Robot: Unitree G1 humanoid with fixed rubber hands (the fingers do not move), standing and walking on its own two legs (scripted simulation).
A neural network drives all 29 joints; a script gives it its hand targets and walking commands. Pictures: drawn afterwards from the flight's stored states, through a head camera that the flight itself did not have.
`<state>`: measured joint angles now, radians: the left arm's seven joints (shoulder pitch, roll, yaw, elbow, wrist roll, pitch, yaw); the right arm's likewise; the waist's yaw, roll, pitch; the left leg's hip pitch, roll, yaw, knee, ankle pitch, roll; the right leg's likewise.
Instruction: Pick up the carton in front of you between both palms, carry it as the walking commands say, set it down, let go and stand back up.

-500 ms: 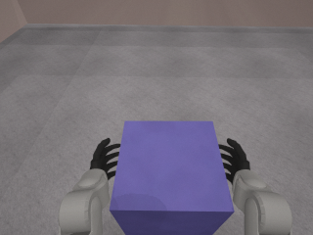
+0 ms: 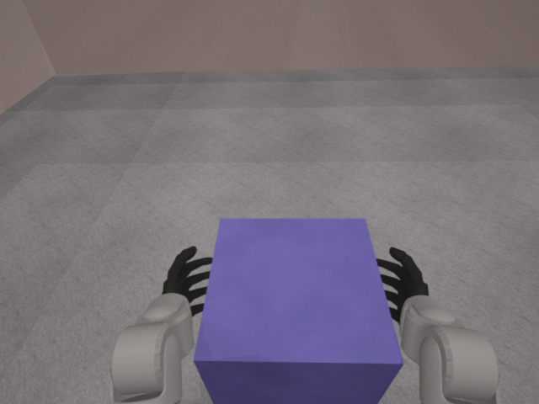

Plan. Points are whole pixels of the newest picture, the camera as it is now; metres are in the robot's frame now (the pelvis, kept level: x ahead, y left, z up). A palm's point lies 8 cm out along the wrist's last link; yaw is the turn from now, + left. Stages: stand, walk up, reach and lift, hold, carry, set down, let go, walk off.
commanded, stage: carry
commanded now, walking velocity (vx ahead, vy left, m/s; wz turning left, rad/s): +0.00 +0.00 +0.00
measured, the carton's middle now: (292, 325) +0.25 +0.00 +0.02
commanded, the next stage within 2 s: hold in 1.56 s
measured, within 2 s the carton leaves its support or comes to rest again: neither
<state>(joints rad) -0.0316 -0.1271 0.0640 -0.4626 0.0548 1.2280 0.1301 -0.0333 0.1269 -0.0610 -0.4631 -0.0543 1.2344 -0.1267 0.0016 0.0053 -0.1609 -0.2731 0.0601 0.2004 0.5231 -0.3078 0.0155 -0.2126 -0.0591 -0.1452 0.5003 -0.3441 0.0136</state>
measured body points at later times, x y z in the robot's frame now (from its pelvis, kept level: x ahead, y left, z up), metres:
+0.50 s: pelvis -0.01 +0.00 +0.00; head -0.05 +0.00 +0.45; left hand +0.24 +0.15 +0.08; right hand +0.24 -0.15 +0.08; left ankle -0.03 +0.10 -0.74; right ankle -0.06 -0.11 -0.74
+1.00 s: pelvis -0.05 +0.00 +0.00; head -0.06 +0.00 +0.45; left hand +0.25 +0.15 +0.03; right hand +0.25 -0.15 +0.03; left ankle -0.03 +0.10 -0.74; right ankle -0.06 -0.11 -0.74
